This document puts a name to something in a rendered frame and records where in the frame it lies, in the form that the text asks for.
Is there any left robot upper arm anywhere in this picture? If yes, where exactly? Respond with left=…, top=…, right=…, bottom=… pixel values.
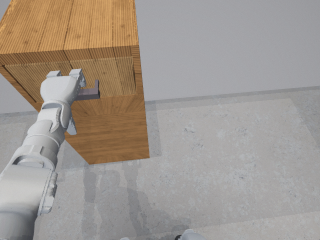
left=0, top=164, right=58, bottom=240

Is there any left robot hand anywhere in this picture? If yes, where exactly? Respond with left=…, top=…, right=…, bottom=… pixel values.
left=40, top=68, right=87, bottom=135

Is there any cabinet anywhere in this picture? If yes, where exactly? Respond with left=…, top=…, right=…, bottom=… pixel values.
left=0, top=0, right=150, bottom=165

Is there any handle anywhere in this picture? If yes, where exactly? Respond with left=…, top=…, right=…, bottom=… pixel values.
left=75, top=79, right=100, bottom=101

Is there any drawer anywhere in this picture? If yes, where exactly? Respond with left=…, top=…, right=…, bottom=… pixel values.
left=5, top=56, right=136, bottom=102

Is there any left robot forearm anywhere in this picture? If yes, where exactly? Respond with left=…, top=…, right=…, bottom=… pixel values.
left=0, top=99, right=72, bottom=184

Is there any robot right shin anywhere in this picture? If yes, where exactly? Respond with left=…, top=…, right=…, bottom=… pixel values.
left=182, top=229, right=194, bottom=236

